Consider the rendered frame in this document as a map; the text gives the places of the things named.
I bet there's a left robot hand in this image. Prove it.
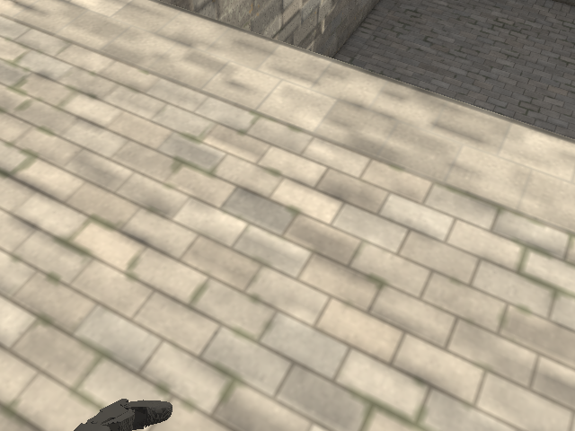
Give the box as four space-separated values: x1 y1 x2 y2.
74 399 173 431

